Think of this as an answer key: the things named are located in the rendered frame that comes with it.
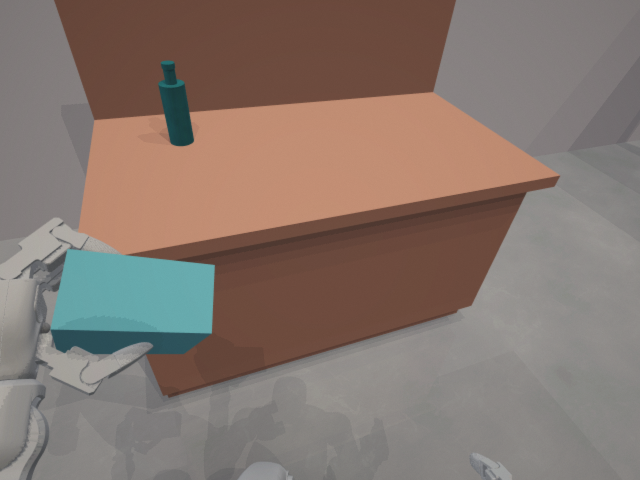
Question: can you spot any robot left forearm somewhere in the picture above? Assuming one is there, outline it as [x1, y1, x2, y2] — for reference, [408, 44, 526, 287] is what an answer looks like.
[0, 379, 49, 480]

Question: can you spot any table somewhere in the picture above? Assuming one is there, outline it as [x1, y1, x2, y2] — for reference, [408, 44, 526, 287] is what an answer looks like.
[54, 0, 560, 398]

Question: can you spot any robot left hand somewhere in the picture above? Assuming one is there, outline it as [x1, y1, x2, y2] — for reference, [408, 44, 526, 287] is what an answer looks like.
[0, 218, 153, 396]

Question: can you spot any sponge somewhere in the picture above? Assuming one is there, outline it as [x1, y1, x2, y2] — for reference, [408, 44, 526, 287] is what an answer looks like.
[50, 249, 215, 354]

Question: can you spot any robot right hand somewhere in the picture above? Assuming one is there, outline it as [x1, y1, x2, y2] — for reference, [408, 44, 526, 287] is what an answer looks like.
[470, 453, 512, 480]

